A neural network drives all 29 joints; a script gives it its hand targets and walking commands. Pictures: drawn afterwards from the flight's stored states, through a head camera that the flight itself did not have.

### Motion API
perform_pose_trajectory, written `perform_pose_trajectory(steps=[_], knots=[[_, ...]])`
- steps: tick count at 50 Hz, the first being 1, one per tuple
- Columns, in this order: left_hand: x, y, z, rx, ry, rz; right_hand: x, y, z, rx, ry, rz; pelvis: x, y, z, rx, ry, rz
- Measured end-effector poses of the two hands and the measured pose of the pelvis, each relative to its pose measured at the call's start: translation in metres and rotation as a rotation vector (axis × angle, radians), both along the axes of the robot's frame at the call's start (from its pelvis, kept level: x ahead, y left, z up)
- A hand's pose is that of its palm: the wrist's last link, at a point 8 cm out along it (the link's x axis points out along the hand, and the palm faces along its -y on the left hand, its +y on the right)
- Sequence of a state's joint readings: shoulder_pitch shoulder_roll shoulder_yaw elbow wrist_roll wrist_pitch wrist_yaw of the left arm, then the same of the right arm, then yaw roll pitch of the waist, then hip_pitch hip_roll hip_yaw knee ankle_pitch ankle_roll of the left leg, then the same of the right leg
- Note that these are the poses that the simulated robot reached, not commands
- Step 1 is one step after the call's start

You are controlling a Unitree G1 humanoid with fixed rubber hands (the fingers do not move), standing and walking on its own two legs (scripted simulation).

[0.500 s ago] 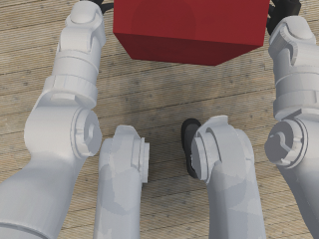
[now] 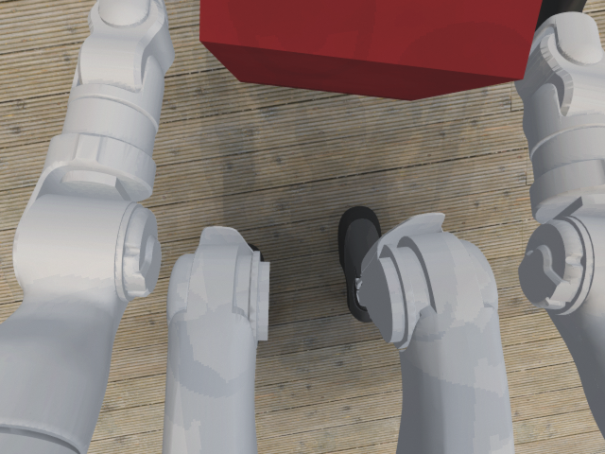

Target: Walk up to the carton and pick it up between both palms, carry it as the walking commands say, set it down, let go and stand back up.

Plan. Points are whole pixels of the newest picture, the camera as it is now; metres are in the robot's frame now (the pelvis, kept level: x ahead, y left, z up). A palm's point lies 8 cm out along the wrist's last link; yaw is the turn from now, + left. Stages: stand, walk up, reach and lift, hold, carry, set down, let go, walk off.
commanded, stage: set down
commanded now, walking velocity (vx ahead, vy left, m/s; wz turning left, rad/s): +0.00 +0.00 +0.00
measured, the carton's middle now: out of the picture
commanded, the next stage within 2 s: let go in 1.62 s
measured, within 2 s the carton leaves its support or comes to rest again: neither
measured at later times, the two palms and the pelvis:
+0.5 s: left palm out of the picture +0.56 +0.16 -0.12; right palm out of the picture +0.50 -0.28 -0.11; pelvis -0.01 +0.00 +0.02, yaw +0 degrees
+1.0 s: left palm out of the picture +0.56 +0.17 +0.06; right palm out of the picture +0.50 -0.28 +0.07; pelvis +0.01 -0.01 +0.14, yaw +1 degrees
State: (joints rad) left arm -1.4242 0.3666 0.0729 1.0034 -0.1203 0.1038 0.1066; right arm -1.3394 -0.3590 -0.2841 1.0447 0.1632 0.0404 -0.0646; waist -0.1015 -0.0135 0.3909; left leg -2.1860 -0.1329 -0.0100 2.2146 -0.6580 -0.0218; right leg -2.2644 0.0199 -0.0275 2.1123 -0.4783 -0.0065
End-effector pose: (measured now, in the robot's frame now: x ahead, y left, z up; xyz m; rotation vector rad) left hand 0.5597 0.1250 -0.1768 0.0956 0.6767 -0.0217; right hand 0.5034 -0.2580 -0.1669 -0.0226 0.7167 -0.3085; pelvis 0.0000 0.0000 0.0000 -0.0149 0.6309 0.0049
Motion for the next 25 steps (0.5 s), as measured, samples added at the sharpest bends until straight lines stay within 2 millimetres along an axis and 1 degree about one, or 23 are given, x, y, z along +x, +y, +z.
perform_pose_trajectory(steps=[2, 6, 8, 12, 16, 18, 20, 23, 25], knots=[[0.001, 0.008, 0.002, 0.020, -0.020, 0.002, 0.003, -0.001, 0.000, 0.009, -0.021, -0.003, 0.003, -0.001, -0.001, 0.002, -0.003, -0.001], [-0.003, 0.020, 0.003, 0.043, 0.003, 0.000, 0.003, -0.005, 0.003, 0.011, -0.032, -0.005, 0.006, -0.002, -0.005, 0.008, 0.011, 0.005], [-0.005, 0.021, 0.005, 0.033, 0.008, -0.004, 0.001, -0.010, 0.007, 0.002, -0.040, -0.007, 0.006, -0.002, -0.006, 0.010, 0.015, 0.005], [-0.006, 0.016, 0.009, 0.002, 0.008, -0.007, -0.006, -0.022, 0.019, -0.012, -0.052, -0.026, 0.003, -0.001, -0.007, 0.010, 0.012, 0.002], [-0.005, 0.016, 0.017, 0.001, 0.000, 0.001, -0.018, -0.032, 0.022, -0.006, -0.027, -0.041, 0.000, 0.000, -0.006, 0.007, 0.008, -0.006], [-0.004, 0.019, 0.023, 0.004, -0.010, 0.012, -0.022, -0.033, 0.022, 0.003, -0.018, -0.040, -0.001, 0.000, -0.004, 0.006, 0.009, -0.009], [-0.003, 0.023, 0.031, 0.006, -0.026, 0.020, -0.021, -0.030, 0.026, 0.019, -0.034, -0.034, -0.003, 0.000, 0.000, 0.008, 0.004, -0.013], [0.003, 0.028, 0.051, 0.016, -0.071, 0.025, -0.012, -0.024, 0.041, 0.038, -0.098, -0.020, -0.007, 0.001, 0.010, 0.011, -0.038, -0.013], [0.005, 0.031, 0.061, 0.023, -0.066, 0.030, -0.005, -0.023, 0.052, 0.036, -0.116, -0.016, -0.009, 0.001, 0.018, 0.015, -0.058, -0.012]])
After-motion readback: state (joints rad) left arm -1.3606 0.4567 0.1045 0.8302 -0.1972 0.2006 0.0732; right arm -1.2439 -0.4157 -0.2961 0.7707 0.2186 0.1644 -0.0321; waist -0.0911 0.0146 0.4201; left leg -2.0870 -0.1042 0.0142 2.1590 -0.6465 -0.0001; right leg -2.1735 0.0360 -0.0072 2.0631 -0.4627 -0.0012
